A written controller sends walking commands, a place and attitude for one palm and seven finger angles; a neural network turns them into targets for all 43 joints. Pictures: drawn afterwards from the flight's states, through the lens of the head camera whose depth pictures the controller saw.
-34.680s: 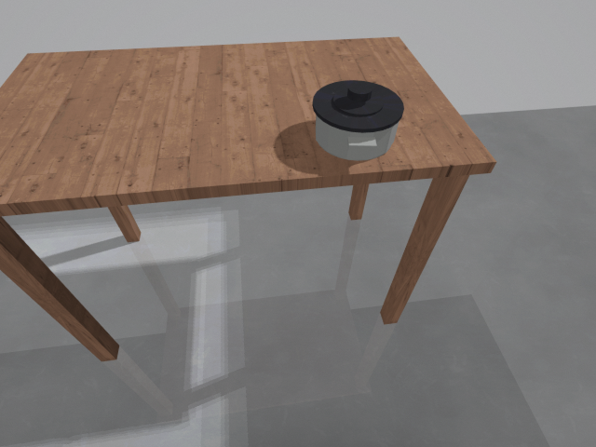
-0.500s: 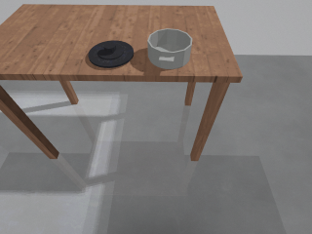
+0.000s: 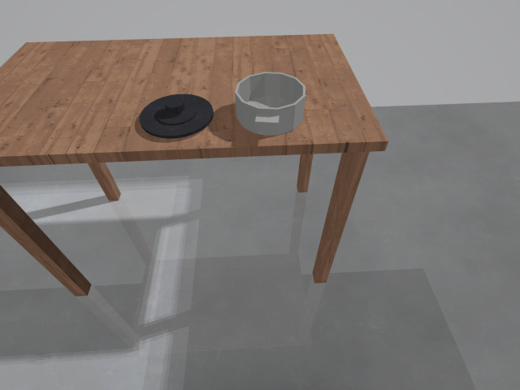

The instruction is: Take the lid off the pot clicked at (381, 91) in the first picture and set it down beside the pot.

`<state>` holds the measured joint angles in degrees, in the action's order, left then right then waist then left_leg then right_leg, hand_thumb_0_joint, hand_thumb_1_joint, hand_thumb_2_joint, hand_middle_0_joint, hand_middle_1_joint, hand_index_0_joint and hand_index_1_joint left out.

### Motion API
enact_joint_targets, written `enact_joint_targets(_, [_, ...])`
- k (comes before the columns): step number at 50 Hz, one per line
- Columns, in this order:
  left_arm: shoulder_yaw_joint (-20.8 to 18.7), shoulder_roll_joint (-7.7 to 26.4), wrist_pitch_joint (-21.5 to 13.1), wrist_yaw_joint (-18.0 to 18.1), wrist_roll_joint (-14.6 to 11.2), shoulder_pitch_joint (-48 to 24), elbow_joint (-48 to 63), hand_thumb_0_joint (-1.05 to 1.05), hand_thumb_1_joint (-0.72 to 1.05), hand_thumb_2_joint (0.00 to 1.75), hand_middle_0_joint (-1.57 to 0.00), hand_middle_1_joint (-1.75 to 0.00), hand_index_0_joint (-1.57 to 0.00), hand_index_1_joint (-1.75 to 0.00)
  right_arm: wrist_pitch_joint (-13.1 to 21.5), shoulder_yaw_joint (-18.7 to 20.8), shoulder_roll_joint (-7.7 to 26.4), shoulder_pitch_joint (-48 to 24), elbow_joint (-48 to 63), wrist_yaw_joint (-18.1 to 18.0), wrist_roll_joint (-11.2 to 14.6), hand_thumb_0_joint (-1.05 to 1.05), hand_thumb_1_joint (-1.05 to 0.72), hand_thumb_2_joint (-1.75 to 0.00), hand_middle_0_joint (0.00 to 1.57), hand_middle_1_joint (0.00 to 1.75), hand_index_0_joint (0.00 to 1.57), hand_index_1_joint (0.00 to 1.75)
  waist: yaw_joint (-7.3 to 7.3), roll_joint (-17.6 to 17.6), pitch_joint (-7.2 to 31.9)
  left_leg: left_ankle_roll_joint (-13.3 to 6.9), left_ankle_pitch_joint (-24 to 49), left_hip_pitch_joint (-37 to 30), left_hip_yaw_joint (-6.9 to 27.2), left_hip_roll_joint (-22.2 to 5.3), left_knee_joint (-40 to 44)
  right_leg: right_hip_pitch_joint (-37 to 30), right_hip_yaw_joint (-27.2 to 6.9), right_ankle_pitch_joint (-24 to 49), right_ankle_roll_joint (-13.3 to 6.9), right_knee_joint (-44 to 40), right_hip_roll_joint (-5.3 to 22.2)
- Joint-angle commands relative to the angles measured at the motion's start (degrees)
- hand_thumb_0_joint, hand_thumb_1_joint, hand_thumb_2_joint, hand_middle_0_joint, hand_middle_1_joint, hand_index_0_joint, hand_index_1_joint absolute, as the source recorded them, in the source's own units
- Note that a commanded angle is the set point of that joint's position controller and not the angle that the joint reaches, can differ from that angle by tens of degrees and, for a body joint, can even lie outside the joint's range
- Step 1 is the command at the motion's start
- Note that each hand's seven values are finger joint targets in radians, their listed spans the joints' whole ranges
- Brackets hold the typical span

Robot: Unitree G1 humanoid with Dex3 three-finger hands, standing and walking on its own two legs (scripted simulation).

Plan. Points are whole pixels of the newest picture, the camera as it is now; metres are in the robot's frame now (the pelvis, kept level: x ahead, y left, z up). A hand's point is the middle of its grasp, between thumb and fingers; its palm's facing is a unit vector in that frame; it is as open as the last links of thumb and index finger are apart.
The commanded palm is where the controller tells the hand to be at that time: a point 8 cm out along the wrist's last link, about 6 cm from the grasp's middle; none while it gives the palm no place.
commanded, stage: let the arm hang, fingers relaxed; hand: left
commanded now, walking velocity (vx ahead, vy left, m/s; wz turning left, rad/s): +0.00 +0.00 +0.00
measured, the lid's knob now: (174, 105) +0.72 +0.24 +0.05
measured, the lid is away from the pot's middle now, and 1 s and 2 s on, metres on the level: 0.24 0.24 0.24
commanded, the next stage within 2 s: look to check the result in 0.48 s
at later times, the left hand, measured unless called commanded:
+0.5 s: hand out of the picture -0.02 +0.17 -0.18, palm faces +0.02 -0.99 -0.17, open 7.3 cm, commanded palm none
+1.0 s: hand out of the picture -0.01 +0.18 -0.18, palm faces +0.02 -0.98 -0.19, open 7.3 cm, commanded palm none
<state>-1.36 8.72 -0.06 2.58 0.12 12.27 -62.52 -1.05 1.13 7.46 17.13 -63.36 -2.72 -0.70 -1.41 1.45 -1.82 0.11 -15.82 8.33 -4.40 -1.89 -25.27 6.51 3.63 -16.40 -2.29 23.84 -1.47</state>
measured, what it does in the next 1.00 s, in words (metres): stands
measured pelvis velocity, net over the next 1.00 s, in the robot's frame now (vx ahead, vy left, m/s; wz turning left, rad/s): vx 0.00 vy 0.02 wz -0.02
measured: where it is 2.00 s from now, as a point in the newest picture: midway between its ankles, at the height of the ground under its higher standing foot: outside the picture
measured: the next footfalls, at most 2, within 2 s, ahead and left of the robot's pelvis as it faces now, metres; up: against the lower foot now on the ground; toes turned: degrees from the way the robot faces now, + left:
none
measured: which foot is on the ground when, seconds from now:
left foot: down 0.00-1.00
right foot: down 0.00-1.00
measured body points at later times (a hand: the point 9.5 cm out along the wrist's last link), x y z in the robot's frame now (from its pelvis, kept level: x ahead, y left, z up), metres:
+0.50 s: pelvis -0.01 +0.02 +0.00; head +0.01 +0.02 +0.45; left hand -0.02 +0.23 -0.16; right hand -0.03 -0.19 -0.16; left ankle -0.02 +0.12 -0.74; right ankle -0.04 -0.09 -0.74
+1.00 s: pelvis +0.00 +0.02 +0.00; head +0.01 +0.02 +0.45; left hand +0.00 +0.24 -0.16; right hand -0.03 -0.19 -0.16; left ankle -0.02 +0.12 -0.74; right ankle -0.04 -0.09 -0.74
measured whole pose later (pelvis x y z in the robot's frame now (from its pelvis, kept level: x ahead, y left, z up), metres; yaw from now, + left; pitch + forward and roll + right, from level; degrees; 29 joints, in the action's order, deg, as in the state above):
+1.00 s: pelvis +0.00 +0.02 +0.00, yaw -1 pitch -1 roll +0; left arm -0.9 7.0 -0.1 2.7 0.4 16.0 -65.4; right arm -0.4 1.1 6.4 16.9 -64.9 -2.8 -0.5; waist -1.2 0.8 -2.3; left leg -1.6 -15.5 8.5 -5.9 -0.5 -24.5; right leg 7.4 2.2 -15.9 -0.6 23.9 -0.1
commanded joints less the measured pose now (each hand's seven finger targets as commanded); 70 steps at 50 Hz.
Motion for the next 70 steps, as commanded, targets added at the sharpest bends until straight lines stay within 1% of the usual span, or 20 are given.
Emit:
enact_joint_targets(1, [-0.7, 5.0, -0.6, 0.1, -0.1, 3.9, 1.1, 0.00, 0.90, 0.90, -0.20, -0.30, -0.20, -0.30, 0.9, 1.0, 4.4, 4.1, 1.2, -0.1, 0.1, 0.00, -0.90, -0.90, 0.20, 0.30, 0.20, 0.30, 0.62, -1.1, -1.4, -2.5, 14.2, 0.6, 5.1, -5.1, 3.8, 1.5, -5.2, 16.3, 0.2, -4.0, 6.8])
enact_joint_targets(4, [-0.5, 4.7, -0.7, 0.0, -0.2, 4.4, 0.7, 0.00, 0.90, 0.90, -0.20, -0.30, -0.20, -0.30, 0.9, 1.0, 4.6, 4.2, 1.0, 0.0, 0.0, 0.00, -0.90, -0.90, 0.20, 0.30, 0.20, 0.30, 0.56, -1.9, -0.9, -2.6, 13.8, 0.0, 5.1, -5.0, 4.0, 1.5, -5.5, 16.1, 0.3, -4.4, 6.9])
enact_joint_targets(7, [-0.5, 4.6, -0.6, 0.0, -0.1, 4.5, 0.5, 0.00, 0.90, 0.90, -0.20, -0.30, -0.20, -0.30, 0.8, 0.9, 4.4, 4.2, 0.6, 0.0, 0.0, 0.00, -0.90, -0.90, 0.20, 0.30, 0.20, 0.30, 0.47, -0.8, -1.8, -2.7, 12.4, -0.1, 5.3, -5.0, 4.5, 2.7, -5.6, 13.7, 0.3, -4.6, 6.7])
enact_joint_targets(9, [-0.4, 4.3, -0.7, 0.0, -0.1, 5.1, 0.2, 0.00, 0.90, 0.90, -0.20, -0.30, -0.20, -0.30, 0.9, 1.0, 4.4, 4.4, 0.5, 0.0, 0.0, 0.00, -0.90, -0.90, 0.20, 0.30, 0.20, 0.30, 0.40, -0.9, -0.8, -2.7, 13.1, -0.7, 5.1, -5.0, 4.3, 2.4, -5.6, 14.2, 0.3, -4.6, 6.7])
enact_joint_targets(16, [-0.1, 3.8, -0.6, 0.1, 0.0, 6.2, -0.7, 0.00, 0.90, 0.90, -0.20, -0.30, -0.20, -0.30, 0.8, 0.9, 4.1, 4.4, 0.2, 0.0, 0.2, 0.00, -0.90, -0.90, 0.20, 0.30, 0.20, 0.30, 0.27, -0.8, -2.7, -2.9, 10.4, -0.6, 5.5, -5.2, 5.1, 4.8, -5.7, 10.4, 0.4, -4.9, 6.4])
enact_joint_targets(17, [-0.1, 3.5, -0.5, 0.0, 0.0, 6.4, -1.0, 0.00, 0.90, 0.90, -0.20, -0.30, -0.20, -0.30, 0.8, 0.9, 4.1, 4.4, 0.1, 0.0, 0.1, 0.00, -0.90, -0.90, 0.20, 0.30, 0.20, 0.30, 0.26, 0.1, -3.4, -2.9, 9.0, -0.2, 5.6, -5.2, 5.5, 5.3, -5.7, 9.1, 0.4, -5.1, 6.4])
enact_joint_targets(20, [0.0, 3.1, -0.7, 0.0, 0.0, 7.1, -1.4, 0.00, 0.90, 0.90, -0.20, -0.30, -0.20, -0.30, 0.9, 0.8, 4.1, 4.4, 0.1, 0.0, 0.1, 0.00, -0.90, -0.90, 0.20, 0.30, 0.20, 0.30, 0.28, -1.1, -3.0, -3.0, 9.8, -0.3, 5.5, -5.1, 5.3, 4.9, -5.8, 10.2, 0.5, -5.0, 6.4])
enact_joint_targets(25, [0.0, 2.7, -0.7, 0.0, 0.1, 7.6, -1.7, 0.00, 0.90, 0.90, -0.20, -0.30, -0.20, -0.30, 1.0, 0.9, 3.9, 4.4, 0.0, 0.0, 0.1, 0.00, -0.90, -0.90, 0.20, 0.30, 0.20, 0.30, 0.25, -0.7, -2.1, -3.1, 10.1, -0.7, 5.6, -5.2, 5.2, 5.0, -5.8, 10.4, 0.6, -4.6, 6.5])
enact_joint_targets(31, [-0.1, 2.7, -0.6, 0.1, 0.2, 7.7, -1.7, 0.00, 0.90, 0.90, -0.20, -0.30, -0.20, -0.30, 1.0, 0.9, 3.8, 4.5, 0.1, -0.1, 0.3, 0.00, -0.90, -0.90, 0.20, 0.30, 0.20, 0.30, 0.26, -1.1, -2.9, -3.1, 9.3, -0.2, 5.9, -5.3, 5.4, 5.7, -5.7, 9.4, 0.6, -4.3, 6.2])
enact_joint_targets(32, [0.0, 2.5, -0.6, 0.1, 0.1, 7.7, -1.7, 0.00, 0.90, 0.90, -0.20, -0.30, -0.20, -0.30, 1.0, 0.9, 3.8, 4.4, -0.1, 0.0, 0.2, 0.00, -0.90, -0.90, 0.20, 0.30, 0.20, 0.30, 0.27, -0.4, -3.2, -3.2, 8.7, 0.2, 5.9, -5.3, 5.6, 5.9, -5.7, 9.0, 0.7, -4.3, 6.3])
enact_joint_targets(35, [0.0, 2.3, -0.7, 0.1, 0.1, 8.0, -1.7, 0.00, 0.90, 0.90, -0.20, -0.30, -0.20, -0.30, 1.1, 0.9, 3.7, 4.5, -0.1, 0.0, 0.2, 0.00, -0.90, -0.90, 0.20, 0.30, 0.20, 0.30, 0.33, -1.7, -2.8, -3.2, 9.7, 0.2, 5.8, -5.1, 5.3, 5.2, -5.9, 10.2, 0.7, -4.3, 6.4])
enact_joint_targets(36, [0.0, 2.5, -0.7, 0.1, 0.1, 8.0, -1.6, 0.00, 0.90, 0.90, -0.20, -0.30, -0.20, -0.30, 1.0, 0.9, 3.7, 4.4, -0.1, 0.0, 0.3, 0.00, -0.90, -0.90, 0.20, 0.30, 0.20, 0.30, 0.32, -1.1, -3.1, -3.1, 9.1, 0.2, 5.8, -5.1, 5.2, 5.9, -5.8, 9.5, 0.7, -4.3, 6.4])
enact_joint_targets(38, [-0.1, 2.4, -0.8, 0.1, 0.1, 8.0, -1.6, 0.00, 0.90, 0.90, -0.20, -0.30, -0.20, -0.30, 1.2, 0.9, 3.6, 4.7, -0.2, 0.0, 0.2, 0.00, -0.90, -0.90, 0.20, 0.30, 0.20, 0.30, 0.29, -1.9, -1.5, -3.2, 11.4, -0.6, 5.6, -5.1, 4.8, 4.7, -5.8, 11.7, 0.7, -3.9, 6.6])
enact_joint_targets(40, [-0.1, 2.5, -0.9, 0.1, 0.0, 7.9, -1.6, 0.00, 0.90, 0.90, -0.20, -0.30, -0.20, -0.30, 1.2, 0.9, 3.8, 4.7, -0.3, -0.1, 0.2, 0.00, -0.90, -0.90, 0.20, 0.30, 0.20, 0.30, 0.24, -1.4, -0.8, -3.1, 13.0, -1.2, 5.3, -5.1, 4.3, 4.2, -5.9, 13.4, 0.7, -3.8, 6.7])
enact_joint_targets(45, [-0.2, 2.6, -0.9, 0.2, 0.0, 7.7, -1.3, 0.00, 0.90, 0.90, -0.20, -0.30, -0.20, -0.30, 1.3, 0.9, 3.6, 4.7, -0.5, -0.2, 0.2, 0.00, -0.90, -0.90, 0.20, 0.30, 0.20, 0.30, 0.17, -0.9, -1.1, -3.1, 14.3, -1.3, 5.2, -5.2, 4.4, 4.1, -5.9, 14.4, 0.7, -3.5, 6.7])
enact_joint_targets(48, [-0.3, 2.6, -0.7, 0.1, 0.0, 7.4, -1.3, 0.00, 0.90, 0.90, -0.20, -0.30, -0.20, -0.30, 1.3, 0.8, 3.6, 4.6, -0.7, -0.2, 0.2, 0.00, -0.90, -0.90, 0.20, 0.30, 0.20, 0.30, 0.37, -0.5, -2.6, -3.2, 13.5, -0.4, 5.5, -5.2, 4.9, 4.7, -5.6, 12.8, 0.8, -3.6, 6.6])
enact_joint_targets(54, [-0.2, 2.8, -0.8, 0.2, 0.0, 7.5, -1.3, 0.00, 0.90, 0.90, -0.20, -0.30, -0.20, -0.30, 1.3, 0.8, 3.6, 4.6, -0.7, -0.2, 0.2, 0.00, -0.90, -0.90, 0.20, 0.30, 0.20, 0.30, 0.31, -2.1, -2.0, -3.1, 13.9, -0.7, 5.5, -5.1, 4.7, 3.8, -5.7, 13.9, 0.8, -3.9, 6.8])
enact_joint_targets(60, [-0.2, 3.0, -1.0, 0.2, -0.1, 7.7, -1.3, 0.00, 0.90, 0.90, -0.20, -0.30, -0.20, -0.30, 1.2, 0.9, 3.6, 4.2, -0.8, -0.2, 0.2, 0.00, -0.90, -0.90, 0.20, 0.30, 0.20, 0.30, 0.28, -1.5, -1.2, -2.9, 14.7, -1.6, 5.0, -4.9, 4.2, 3.3, -6.0, 16.2, 0.7, -4.0, 7.1])
enact_joint_targets(63, [-0.2, 2.9, -0.8, 0.2, 0.0, 7.4, -1.3, 0.00, 0.90, 0.90, -0.20, -0.30, -0.20, -0.30, 1.1, 0.8, 3.6, 4.0, -0.8, -0.2, 0.2, 0.00, -0.90, -0.90, 0.20, 0.30, 0.20, 0.30, 0.21, -1.2, -2.7, -2.9, 13.3, -1.0, 5.3, -5.0, 4.8, 4.3, -5.9, 13.8, 0.7, -4.3, 6.8])
enact_joint_targets(70, [-0.2, 2.8, -1.0, 0.2, 0.0, 7.8, -1.5, 0.00, 0.90, 0.90, -0.20, -0.30, -0.20, -0.30, 1.2, 0.9, 3.9, 3.8, -0.7, -0.3, 0.2, 0.00, -0.90, -0.90, 0.20, 0.30, 0.20, 0.30, 0.21, -1.3, -0.8, -2.9, 15.0, -2.4, 4.9, -5.1, 4.2, 3.4, -6.2, 16.2, 0.7, -4.2, 6.9])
